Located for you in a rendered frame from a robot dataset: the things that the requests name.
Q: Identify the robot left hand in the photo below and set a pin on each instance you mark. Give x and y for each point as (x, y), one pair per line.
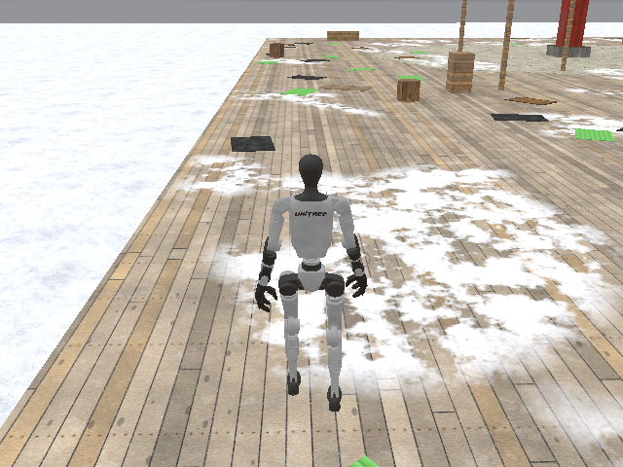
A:
(260, 297)

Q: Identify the robot right hand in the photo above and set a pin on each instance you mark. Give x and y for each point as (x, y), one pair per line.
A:
(361, 282)

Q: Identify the right robot forearm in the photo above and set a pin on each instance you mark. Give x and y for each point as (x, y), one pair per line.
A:
(355, 259)

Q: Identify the robot left upper arm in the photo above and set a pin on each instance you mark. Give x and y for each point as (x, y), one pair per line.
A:
(281, 205)

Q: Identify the robot left thigh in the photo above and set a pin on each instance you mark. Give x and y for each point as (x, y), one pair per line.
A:
(288, 289)

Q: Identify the robot right upper arm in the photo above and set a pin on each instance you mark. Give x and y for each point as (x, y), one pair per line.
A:
(341, 206)

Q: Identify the left robot forearm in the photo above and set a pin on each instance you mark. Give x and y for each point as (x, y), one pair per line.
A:
(267, 265)

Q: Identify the humanoid robot torso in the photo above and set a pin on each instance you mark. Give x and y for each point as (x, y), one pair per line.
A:
(311, 225)

